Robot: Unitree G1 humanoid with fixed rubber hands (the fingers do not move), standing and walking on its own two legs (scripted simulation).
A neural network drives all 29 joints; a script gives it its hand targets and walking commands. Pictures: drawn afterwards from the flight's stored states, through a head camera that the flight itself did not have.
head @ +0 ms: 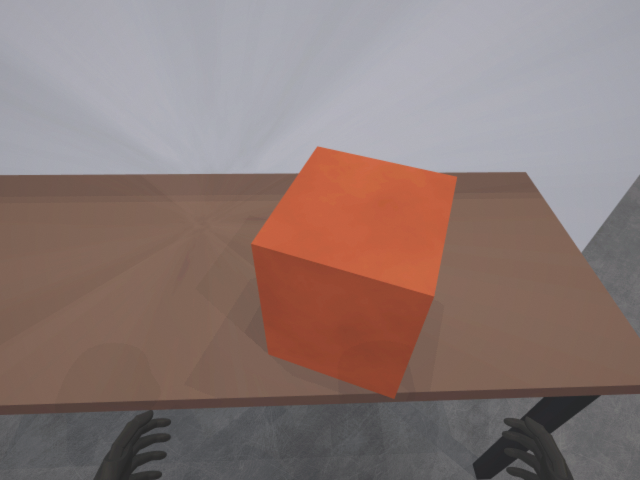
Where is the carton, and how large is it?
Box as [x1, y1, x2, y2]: [251, 146, 456, 398]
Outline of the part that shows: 317,146 251,243 268,353 393,398 434,294 456,177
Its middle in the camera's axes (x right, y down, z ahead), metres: +0.05 +0.05 +0.56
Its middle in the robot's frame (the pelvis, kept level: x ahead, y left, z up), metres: +0.41 -0.02 +0.04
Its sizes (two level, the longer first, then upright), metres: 0.210 0.200 0.250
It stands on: a table, 0.69 m high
